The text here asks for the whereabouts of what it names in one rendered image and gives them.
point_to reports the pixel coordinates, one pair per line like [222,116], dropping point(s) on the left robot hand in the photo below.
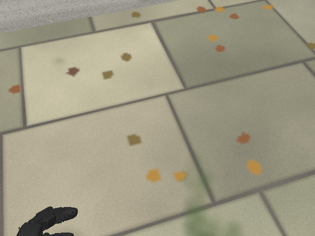
[46,219]

